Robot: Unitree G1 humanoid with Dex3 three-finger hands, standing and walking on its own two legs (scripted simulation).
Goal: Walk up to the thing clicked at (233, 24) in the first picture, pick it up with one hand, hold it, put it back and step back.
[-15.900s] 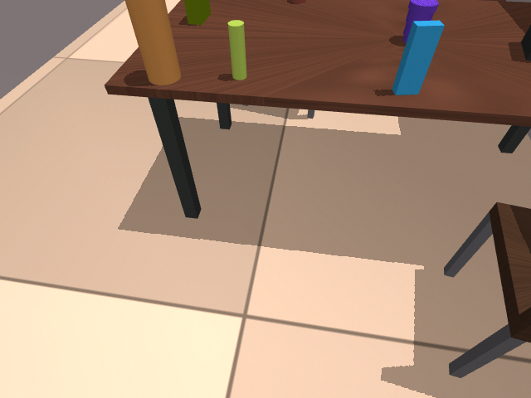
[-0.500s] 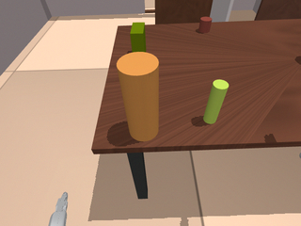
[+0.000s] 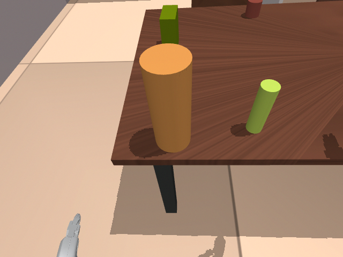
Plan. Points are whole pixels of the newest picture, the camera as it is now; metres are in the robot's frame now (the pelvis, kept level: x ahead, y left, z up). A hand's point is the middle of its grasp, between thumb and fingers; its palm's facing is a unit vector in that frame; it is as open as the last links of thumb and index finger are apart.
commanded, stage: go down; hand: right
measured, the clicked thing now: (261, 108) +0.49 -0.19 +0.05
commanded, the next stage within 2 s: approach in 1.32 s
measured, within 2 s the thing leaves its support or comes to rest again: neither
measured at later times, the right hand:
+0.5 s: hand out of the picture +0.40 -0.37 +0.15, palm faces +0.15 +0.99 +0.00, open 17.6 cm
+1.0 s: hand out of the picture +0.42 -0.38 +0.15, palm faces +0.15 +0.99 +0.00, open 17.7 cm
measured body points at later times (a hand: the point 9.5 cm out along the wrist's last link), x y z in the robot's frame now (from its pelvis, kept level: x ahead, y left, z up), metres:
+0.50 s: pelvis +0.00 -0.01 -0.01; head +0.06 -0.04 +0.44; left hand +0.15 +0.25 -0.07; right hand +0.39 -0.43 +0.15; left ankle -0.01 +0.13 -0.73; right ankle +0.00 -0.13 -0.73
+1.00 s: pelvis +0.00 -0.01 -0.01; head +0.07 -0.04 +0.43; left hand +0.14 +0.25 -0.07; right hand +0.41 -0.43 +0.16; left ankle -0.01 +0.13 -0.73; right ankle +0.00 -0.13 -0.73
